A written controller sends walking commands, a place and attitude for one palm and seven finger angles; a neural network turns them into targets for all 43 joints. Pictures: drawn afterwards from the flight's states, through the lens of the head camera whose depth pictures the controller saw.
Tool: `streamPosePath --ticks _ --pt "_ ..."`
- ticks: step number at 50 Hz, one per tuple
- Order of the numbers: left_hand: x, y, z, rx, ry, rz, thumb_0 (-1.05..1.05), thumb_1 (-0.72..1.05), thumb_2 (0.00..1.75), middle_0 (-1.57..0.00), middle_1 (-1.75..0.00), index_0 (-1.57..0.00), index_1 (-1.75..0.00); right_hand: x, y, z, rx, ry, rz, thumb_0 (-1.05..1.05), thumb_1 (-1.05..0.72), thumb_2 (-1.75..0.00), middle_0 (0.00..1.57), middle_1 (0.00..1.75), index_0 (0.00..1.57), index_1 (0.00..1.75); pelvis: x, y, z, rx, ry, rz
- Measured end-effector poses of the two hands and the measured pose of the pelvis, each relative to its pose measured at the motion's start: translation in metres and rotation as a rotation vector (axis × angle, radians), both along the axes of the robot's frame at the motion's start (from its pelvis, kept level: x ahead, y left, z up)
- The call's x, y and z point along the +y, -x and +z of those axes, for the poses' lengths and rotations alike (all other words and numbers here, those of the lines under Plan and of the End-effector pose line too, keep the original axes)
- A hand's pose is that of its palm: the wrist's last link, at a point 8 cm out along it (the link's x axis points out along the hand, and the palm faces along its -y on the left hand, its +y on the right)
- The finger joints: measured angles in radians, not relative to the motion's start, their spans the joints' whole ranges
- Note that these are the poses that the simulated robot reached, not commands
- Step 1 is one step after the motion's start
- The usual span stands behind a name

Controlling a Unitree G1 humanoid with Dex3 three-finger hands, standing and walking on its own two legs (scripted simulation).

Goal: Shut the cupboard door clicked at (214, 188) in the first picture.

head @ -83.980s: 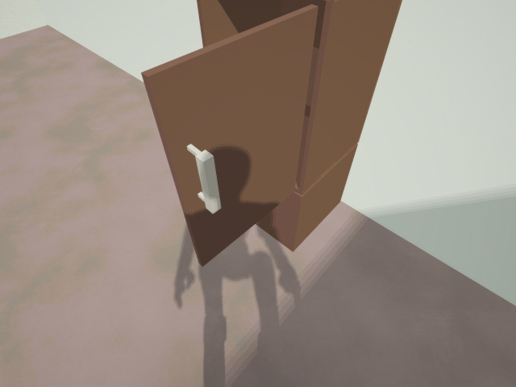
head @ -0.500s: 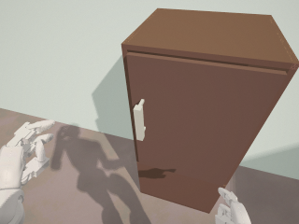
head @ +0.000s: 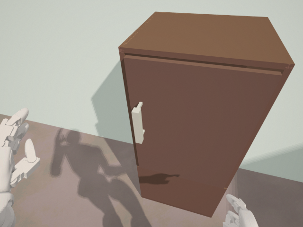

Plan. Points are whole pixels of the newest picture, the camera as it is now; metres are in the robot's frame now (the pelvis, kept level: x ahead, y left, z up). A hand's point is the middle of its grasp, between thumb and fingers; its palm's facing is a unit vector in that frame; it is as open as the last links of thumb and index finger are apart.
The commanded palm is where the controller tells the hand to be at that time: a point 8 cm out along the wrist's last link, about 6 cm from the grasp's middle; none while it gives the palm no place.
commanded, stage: step back with the hand held close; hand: left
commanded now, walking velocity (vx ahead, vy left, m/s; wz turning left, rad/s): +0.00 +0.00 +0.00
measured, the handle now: (139, 122) +0.46 +0.10 +0.01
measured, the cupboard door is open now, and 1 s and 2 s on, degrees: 0 0 0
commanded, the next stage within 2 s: stop stepping back and stand still in 1.38 s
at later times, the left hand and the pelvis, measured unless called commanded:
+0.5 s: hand (44, 164) +0.19 +0.25 +0.15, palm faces +0.37 -0.80 -0.47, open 7.4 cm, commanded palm +0.13 +0.29 +0.17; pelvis -0.02 -0.01 -0.01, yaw -2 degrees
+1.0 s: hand (10, 190) +0.13 +0.28 +0.15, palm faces +0.43 -0.79 -0.44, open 7.4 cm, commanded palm +0.07 +0.32 +0.17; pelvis -0.08 +0.02 -0.02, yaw +0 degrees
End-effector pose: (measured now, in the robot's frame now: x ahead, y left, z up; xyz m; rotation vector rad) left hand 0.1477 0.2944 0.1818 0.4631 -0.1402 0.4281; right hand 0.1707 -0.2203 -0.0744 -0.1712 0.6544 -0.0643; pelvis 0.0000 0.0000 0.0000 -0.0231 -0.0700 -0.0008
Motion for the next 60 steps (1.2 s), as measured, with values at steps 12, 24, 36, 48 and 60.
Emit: streamPosePath --ticks 12,24,36,48,60 --pt "-0.009 -0.004 -0.012 0.04 -0.016 -0.012 0.01 0.89 0.9 -0.21 -0.3 -0.21 -0.3 -0.027 0.012 -0.009 0.049 0.01 -0.085 0.01 -0.9 -0.9 0.2 0.3 0.2 0.3 -0.008 0.005 -0.003 0.072 -0.006 -0.016" --pt "-0.009 -0.006 -0.011 0.014 -0.075 -0.067 0.01 0.89 0.9 -0.21 -0.3 -0.22 -0.31 -0.044 0.039 -0.011 0.108 0.053 -0.181 0.01 -0.9 -0.9 0.2 0.3 0.2 0.3 -0.008 0.016 -0.009 0.094 -0.02 -0.026" --pt "0.005 0.032 -0.016 -0.041 -0.077 -0.073 0.01 0.89 0.9 -0.21 -0.3 -0.22 -0.31 -0.03 0.067 0.001 0.078 0.102 -0.163 0.01 -0.9 -0.9 0.2 0.3 0.2 0.3 0.003 0.046 -0.014 0.085 0.0 -0.025" --pt "0.025 0.055 -0.014 -0.113 -0.102 -0.043 0.01 0.89 0.9 -0.21 -0.3 -0.22 -0.31 -0.006 0.095 -0.009 0.102 0.118 -0.118 0.01 -0.9 -0.9 0.2 0.3 0.2 0.3 0.016 0.071 -0.02 0.08 0.012 0.0" --pt "0.01 0.078 -0.005 -0.142 -0.124 -0.125 0.01 0.89 0.9 -0.21 -0.3 -0.22 -0.31 -0.009 0.122 -0.001 0.1 0.119 -0.116 0.01 -0.9 -0.9 0.2 0.3 0.2 0.3 0.007 0.098 -0.015 0.138 0.031 -0.028"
